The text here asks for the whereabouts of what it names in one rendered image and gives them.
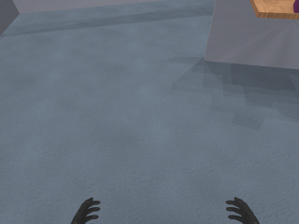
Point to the robot left hand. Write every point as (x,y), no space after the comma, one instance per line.
(81,215)

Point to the robot right hand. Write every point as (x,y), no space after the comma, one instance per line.
(243,210)

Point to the table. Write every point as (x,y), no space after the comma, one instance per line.
(274,9)

